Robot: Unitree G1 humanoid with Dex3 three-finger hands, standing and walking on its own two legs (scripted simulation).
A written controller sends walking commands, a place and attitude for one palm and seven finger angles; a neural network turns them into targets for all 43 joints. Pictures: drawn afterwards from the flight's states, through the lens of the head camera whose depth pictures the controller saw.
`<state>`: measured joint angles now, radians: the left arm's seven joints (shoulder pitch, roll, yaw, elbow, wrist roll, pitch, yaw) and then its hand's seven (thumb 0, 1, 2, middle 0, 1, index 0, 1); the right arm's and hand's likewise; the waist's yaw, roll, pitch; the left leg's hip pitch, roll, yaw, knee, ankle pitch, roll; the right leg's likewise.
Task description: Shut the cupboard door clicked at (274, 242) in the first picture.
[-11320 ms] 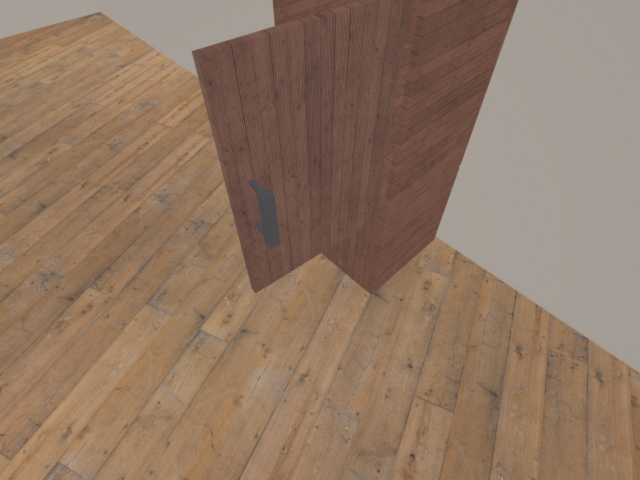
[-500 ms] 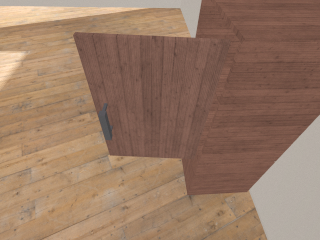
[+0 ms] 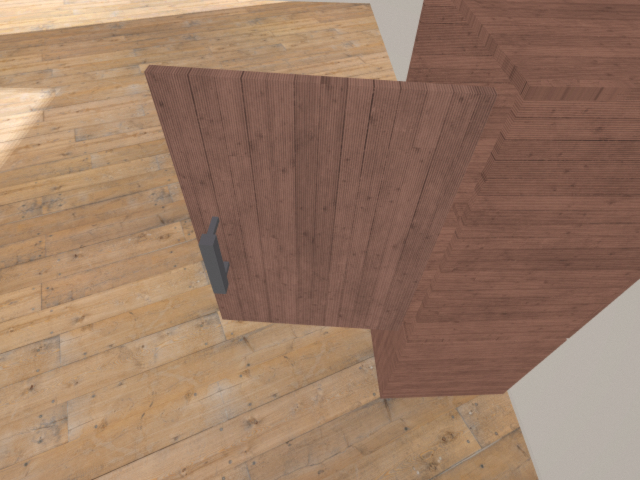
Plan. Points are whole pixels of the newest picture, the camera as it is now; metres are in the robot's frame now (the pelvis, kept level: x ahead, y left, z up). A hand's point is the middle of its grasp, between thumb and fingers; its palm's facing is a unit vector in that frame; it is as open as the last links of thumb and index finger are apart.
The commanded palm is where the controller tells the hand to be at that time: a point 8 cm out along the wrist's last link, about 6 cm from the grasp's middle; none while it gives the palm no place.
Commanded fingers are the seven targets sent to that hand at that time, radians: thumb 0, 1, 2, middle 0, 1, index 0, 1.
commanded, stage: come to a stop and stand still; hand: left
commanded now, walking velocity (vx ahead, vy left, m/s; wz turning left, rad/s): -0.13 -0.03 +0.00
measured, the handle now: (217, 256) +0.46 +0.21 -0.06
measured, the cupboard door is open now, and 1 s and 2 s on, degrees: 84 84 84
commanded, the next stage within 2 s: look again from close up in 0.92 s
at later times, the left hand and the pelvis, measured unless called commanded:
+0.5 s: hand out of the picture -0.01 +0.18 -0.16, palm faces -0.02 -0.97 -0.25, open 7.4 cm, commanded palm none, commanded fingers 0.00 0.90 0.90 -0.20 -0.30 -0.20 -0.30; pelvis -0.08 -0.01 +0.00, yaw -1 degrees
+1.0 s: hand out of the picture -0.15 +0.16 -0.18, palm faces +0.02 -0.99 -0.16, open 7.4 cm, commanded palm none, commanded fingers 0.00 0.90 0.90 -0.20 -0.30 -0.20 -0.30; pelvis -0.10 +0.00 +0.00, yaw +0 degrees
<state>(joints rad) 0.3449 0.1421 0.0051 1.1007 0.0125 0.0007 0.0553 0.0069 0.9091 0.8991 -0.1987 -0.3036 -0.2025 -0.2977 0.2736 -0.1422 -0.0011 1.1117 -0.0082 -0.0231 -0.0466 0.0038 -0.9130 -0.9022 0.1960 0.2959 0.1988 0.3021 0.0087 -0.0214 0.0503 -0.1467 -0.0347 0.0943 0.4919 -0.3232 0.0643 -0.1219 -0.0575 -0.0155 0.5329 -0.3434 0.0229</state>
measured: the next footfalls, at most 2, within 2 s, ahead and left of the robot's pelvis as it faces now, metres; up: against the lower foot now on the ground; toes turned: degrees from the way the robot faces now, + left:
none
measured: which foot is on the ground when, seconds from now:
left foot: down 0.00-1.00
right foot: down 0.00-1.00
